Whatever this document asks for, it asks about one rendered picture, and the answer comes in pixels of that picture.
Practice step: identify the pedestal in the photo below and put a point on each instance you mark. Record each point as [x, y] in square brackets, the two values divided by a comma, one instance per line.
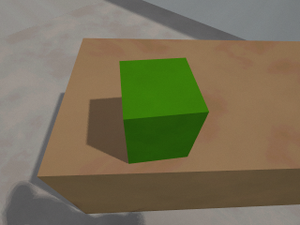
[246, 154]

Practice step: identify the carton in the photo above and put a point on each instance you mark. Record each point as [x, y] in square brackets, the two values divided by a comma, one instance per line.
[163, 108]

